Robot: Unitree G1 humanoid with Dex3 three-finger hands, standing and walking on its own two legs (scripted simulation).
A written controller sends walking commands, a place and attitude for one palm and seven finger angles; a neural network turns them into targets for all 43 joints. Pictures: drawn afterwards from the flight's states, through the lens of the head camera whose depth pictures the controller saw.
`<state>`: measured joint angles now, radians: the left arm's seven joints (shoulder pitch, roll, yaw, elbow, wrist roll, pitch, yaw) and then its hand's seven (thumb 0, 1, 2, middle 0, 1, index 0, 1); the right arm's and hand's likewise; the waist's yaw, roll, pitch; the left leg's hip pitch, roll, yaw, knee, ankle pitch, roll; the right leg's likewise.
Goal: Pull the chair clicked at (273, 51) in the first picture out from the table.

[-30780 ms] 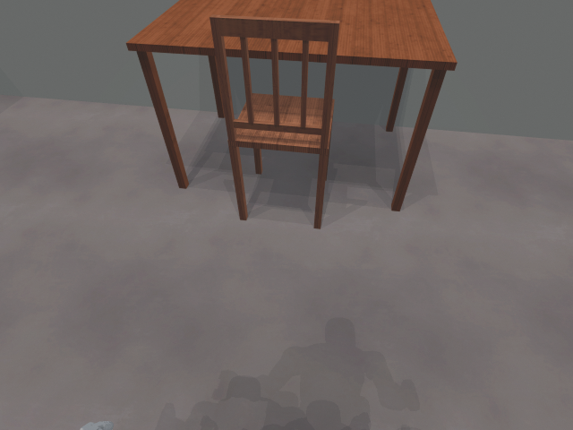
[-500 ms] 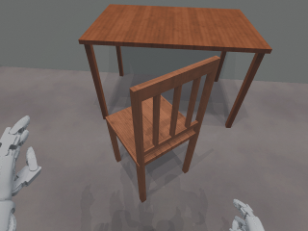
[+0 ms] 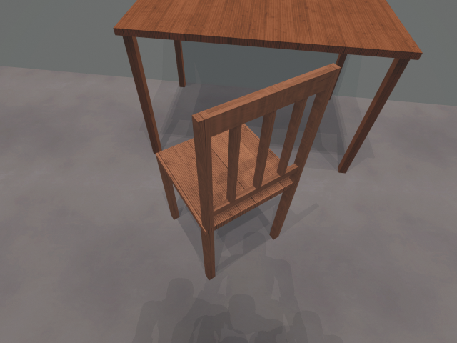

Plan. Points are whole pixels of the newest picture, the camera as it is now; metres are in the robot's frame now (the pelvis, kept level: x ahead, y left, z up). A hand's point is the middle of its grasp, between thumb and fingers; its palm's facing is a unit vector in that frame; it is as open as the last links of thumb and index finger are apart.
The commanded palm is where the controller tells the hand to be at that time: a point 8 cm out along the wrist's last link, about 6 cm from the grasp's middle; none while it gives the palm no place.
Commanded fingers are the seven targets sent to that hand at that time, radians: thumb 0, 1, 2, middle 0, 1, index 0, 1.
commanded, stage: let the arm hang, fingers relaxed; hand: left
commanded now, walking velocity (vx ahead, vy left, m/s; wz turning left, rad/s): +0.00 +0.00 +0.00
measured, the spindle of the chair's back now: (262, 153) +0.59 -0.05 -0.07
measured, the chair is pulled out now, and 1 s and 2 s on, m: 0.45 0.45 0.45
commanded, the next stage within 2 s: look to check the result in 0.56 s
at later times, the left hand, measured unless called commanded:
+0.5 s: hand out of the picture +0.01 +0.15 -0.18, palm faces +0.05 -0.98 -0.17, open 7.3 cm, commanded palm none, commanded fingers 0.00 0.90 0.90 -0.20 -0.30 -0.20 -0.30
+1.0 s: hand out of the picture +0.00 +0.15 -0.18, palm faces +0.06 -0.98 -0.16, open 7.4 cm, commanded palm none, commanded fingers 0.00 0.90 0.90 -0.20 -0.30 -0.20 -0.30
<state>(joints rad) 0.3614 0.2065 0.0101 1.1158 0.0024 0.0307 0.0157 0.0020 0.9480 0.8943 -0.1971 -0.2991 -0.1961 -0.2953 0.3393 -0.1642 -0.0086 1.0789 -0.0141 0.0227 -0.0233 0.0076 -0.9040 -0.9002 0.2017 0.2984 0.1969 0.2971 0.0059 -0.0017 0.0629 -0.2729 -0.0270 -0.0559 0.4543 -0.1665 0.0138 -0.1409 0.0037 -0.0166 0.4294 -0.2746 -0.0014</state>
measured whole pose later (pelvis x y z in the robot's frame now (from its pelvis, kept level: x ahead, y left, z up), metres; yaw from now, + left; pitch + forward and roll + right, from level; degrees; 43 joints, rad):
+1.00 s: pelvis +0.02 -0.01 +0.00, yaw +0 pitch -2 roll +0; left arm 0.31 0.12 0.01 1.12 0.00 0.00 0.03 0.00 0.91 0.90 -0.19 -0.30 -0.19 -0.30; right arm 0.29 -0.13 -0.02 1.12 -0.01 0.00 -0.04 0.01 -0.91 -0.90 0.20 0.30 0.20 0.30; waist 0.01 0.00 0.04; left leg -0.22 -0.03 -0.05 0.44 -0.20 0.00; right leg -0.09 0.00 -0.01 0.42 -0.30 -0.01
